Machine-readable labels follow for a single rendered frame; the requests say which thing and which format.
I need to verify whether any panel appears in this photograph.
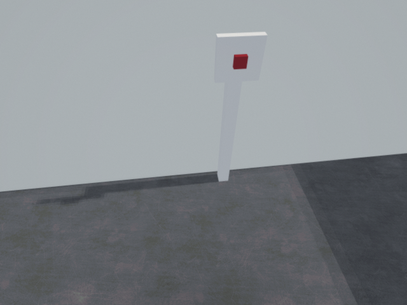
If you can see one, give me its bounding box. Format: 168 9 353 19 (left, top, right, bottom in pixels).
214 32 268 182

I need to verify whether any button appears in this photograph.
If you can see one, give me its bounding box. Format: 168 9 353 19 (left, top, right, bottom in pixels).
233 54 248 69

